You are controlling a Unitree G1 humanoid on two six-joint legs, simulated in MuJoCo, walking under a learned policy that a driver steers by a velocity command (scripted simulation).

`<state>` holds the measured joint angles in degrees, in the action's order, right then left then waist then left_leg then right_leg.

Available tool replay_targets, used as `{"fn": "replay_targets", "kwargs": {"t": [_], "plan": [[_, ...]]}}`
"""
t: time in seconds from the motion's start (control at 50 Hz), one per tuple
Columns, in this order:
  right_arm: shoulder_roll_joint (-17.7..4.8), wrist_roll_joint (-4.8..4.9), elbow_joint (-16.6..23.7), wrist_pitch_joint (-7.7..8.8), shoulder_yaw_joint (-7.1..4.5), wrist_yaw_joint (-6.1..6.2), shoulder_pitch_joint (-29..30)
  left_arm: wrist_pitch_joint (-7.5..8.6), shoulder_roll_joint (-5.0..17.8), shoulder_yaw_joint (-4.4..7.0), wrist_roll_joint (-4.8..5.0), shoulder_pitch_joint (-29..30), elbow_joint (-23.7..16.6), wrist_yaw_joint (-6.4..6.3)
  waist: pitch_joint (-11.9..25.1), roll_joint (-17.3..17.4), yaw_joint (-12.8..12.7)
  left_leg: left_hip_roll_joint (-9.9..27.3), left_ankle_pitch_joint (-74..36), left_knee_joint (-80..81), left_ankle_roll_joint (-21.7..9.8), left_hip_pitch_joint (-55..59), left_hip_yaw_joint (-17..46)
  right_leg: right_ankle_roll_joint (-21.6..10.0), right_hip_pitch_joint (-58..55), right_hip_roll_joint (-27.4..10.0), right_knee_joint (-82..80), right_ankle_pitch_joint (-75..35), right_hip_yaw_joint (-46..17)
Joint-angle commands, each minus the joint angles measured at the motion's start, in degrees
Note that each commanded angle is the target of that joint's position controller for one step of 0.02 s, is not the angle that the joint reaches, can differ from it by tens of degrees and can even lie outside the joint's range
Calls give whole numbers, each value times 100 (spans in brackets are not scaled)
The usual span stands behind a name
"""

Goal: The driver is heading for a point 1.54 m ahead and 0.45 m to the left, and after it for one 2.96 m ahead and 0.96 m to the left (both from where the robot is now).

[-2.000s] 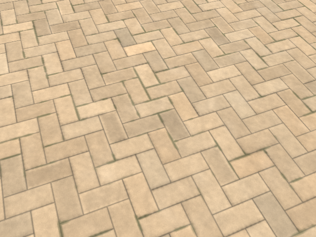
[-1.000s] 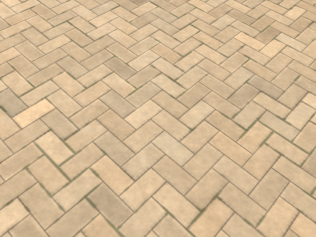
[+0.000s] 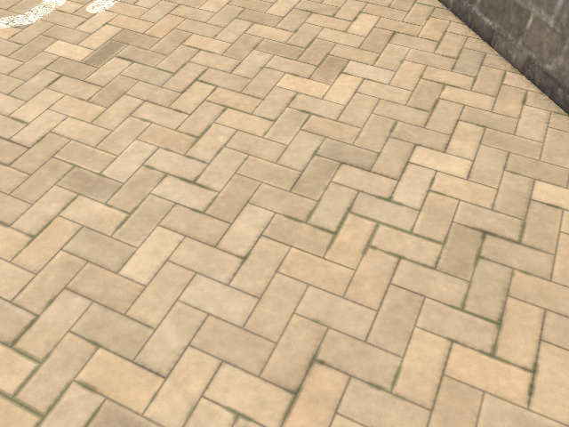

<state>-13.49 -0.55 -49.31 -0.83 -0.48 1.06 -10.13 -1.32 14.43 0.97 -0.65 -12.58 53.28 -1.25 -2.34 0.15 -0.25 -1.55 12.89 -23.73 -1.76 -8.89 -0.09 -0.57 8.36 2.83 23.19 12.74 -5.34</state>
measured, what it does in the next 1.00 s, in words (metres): shifts its weight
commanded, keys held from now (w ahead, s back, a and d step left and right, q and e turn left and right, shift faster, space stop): no key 0.68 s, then w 0.32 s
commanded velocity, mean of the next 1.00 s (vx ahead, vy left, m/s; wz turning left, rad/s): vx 0.07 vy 0.00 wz -0.01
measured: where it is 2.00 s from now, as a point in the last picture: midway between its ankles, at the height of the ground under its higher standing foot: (312, 410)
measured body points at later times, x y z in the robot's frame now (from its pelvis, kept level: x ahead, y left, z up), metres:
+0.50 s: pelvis +0.00 -0.01 +0.00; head +0.00 -0.01 +0.45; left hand +0.02 +0.24 -0.15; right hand +0.02 -0.25 -0.15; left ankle +0.00 +0.10 -0.74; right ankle +0.00 -0.12 -0.74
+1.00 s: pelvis +0.06 -0.03 -0.01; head +0.05 -0.04 +0.44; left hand +0.07 +0.22 -0.15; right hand +0.00 -0.27 -0.17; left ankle +0.00 +0.10 -0.74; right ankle +0.03 -0.11 -0.75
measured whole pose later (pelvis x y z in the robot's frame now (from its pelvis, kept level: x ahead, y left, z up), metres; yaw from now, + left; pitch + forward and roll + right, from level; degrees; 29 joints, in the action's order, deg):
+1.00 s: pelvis +0.06 -0.03 -0.01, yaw +1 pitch +0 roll +0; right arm -11.8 -0.8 -64.4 0.2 -2.7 0.9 -23.0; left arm 3.7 10.6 0.9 -1.4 -17.3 61.9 -0.5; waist 1.2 2.1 0.4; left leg -0.4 23.2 -33.3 -3.3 -10.3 2.2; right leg -4.4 10.9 3.0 28.6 17.6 1.9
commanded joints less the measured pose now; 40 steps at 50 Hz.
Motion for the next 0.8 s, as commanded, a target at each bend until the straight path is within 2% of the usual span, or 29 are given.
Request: {"fn": "replay_targets", "kwargs": {"t": [0.02,0.18,0.34,0.68,0.7,0.74,0.78,0.8], "plan": [[-662,-5,37,56,-163,14,-91,79,584,101,1,-10,-7,-40,102,-119,60,635,-520,467,-149,121,651,-136,170,-541,-448,-764,-533],[-620,-7,-507,60,-129,29,-215,100,564,60,9,-49,504,-67,10,-26,42,607,-314,591,-107,42,655,-198,162,-591,-584,-540,-541],[-516,-10,-934,64,-66,56,-435,111,437,-2,17,-124,864,-84,-39,-3,45,599,-294,594,-91,-11,653,-224,192,-593,-609,-493,-499],[-230,-13,-1402,81,9,110,-763,131,145,-86,22,-381,1247,-124,-99,-9,55,590,-441,513,-93,-43,633,-216,255,-577,-523,-615,-408],[-206,-21,-1428,77,13,107,-814,127,110,-95,15,-443,1269,-125,23,-2,57,546,32,559,-101,0,624,-230,229,-527,-558,-154,-387],[-367,-39,-1405,34,-70,97,-846,91,229,-32,-4,-471,1220,-121,-102,53,67,384,1579,447,-236,-184,628,-371,525,-306,-328,1347,-296],[-403,-59,-1343,-8,-117,66,-932,68,209,-1,-62,-403,1083,-80,-541,176,127,478,2900,521,-485,-511,971,-527,1180,-199,-46,2518,-323],[-376,-58,-1359,-2,-129,64,-1101,95,97,-16,-79,-316,996,-58,-677,271,207,648,3147,629,-623,-422,1281,-534,1495,-166,201,2518,-279]]}}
